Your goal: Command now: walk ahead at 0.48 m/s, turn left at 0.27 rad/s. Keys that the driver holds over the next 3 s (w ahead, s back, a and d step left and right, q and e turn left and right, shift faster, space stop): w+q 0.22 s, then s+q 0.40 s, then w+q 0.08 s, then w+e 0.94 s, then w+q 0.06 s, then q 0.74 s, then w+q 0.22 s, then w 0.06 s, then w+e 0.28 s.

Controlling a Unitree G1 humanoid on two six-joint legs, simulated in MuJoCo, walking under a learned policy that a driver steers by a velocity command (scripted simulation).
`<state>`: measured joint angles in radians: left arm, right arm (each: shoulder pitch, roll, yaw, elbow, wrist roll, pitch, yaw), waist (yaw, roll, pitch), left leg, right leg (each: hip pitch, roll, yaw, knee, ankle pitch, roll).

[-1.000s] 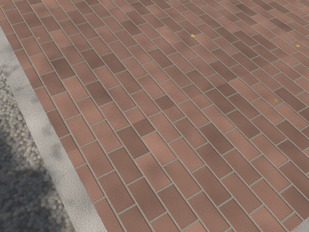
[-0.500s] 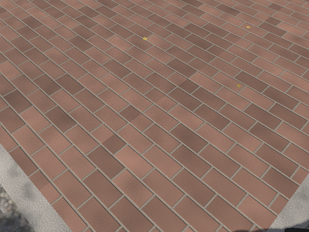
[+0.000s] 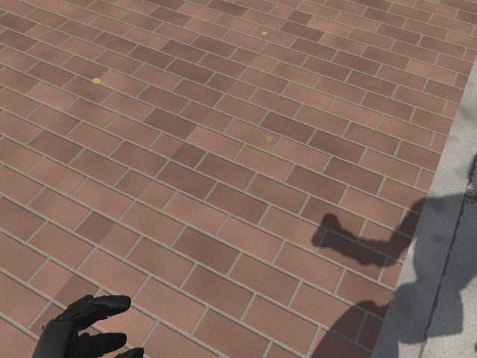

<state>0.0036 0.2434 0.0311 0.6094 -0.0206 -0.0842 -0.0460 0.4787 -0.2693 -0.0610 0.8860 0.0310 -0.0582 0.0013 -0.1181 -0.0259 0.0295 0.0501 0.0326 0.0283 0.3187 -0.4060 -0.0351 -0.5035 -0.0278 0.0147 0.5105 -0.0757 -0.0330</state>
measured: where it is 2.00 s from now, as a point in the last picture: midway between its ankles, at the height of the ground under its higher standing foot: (189, 261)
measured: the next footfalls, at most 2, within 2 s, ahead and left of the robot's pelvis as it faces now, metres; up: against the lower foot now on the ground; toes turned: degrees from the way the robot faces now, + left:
right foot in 0.02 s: +0.17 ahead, -0.13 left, +0.00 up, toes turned +0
left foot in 0.48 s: +0.37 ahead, +0.14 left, +0.00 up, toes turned +15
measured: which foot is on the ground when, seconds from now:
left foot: down 0.00-0.02, up 0.04-0.46, down 0.48-0.88, up 0.90-1.00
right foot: up 0.00-0.00, down 0.02-0.48, up 0.50-0.88, down 0.90-1.00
